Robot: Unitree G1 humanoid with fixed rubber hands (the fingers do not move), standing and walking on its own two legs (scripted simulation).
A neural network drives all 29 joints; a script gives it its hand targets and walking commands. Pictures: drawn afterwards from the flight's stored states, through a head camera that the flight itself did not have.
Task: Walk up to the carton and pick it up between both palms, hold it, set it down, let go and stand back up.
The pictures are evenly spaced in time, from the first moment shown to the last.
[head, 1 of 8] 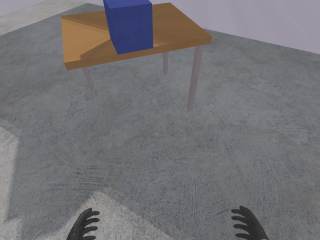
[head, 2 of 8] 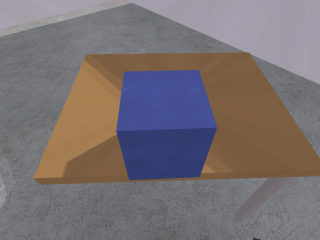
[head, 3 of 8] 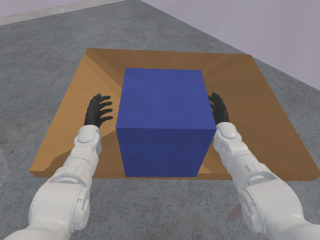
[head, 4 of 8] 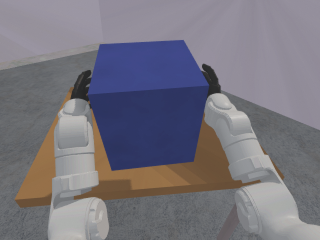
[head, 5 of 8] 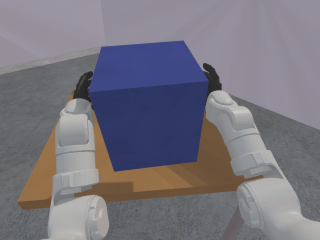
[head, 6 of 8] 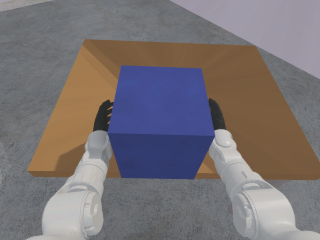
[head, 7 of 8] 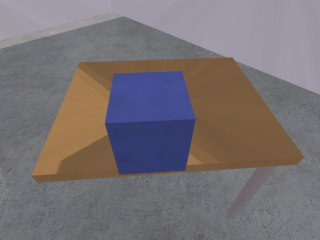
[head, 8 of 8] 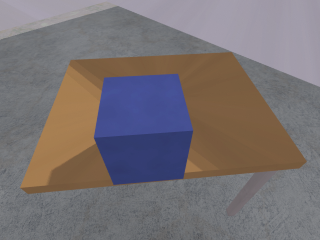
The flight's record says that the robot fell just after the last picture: no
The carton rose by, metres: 0.19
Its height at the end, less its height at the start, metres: +0.00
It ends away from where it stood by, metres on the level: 0.01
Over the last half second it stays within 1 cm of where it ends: yes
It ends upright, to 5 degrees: yes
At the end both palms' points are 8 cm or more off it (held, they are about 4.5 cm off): yes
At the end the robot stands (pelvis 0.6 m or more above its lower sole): yes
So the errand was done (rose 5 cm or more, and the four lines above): yes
